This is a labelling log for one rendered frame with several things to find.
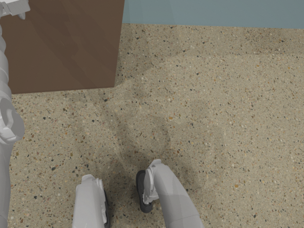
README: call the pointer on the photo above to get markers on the left robot hand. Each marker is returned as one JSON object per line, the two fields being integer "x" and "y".
{"x": 14, "y": 7}

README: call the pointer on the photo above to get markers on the left robot thigh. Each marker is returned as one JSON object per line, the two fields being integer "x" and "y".
{"x": 87, "y": 210}

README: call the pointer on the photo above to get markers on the right robot foot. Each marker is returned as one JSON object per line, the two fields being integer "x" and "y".
{"x": 146, "y": 208}

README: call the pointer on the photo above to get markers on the cabinet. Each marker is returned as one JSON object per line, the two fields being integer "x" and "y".
{"x": 63, "y": 45}

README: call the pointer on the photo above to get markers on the robot left upper arm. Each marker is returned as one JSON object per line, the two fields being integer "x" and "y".
{"x": 12, "y": 129}

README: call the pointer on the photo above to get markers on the left robot forearm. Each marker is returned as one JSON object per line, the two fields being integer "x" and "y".
{"x": 5, "y": 91}

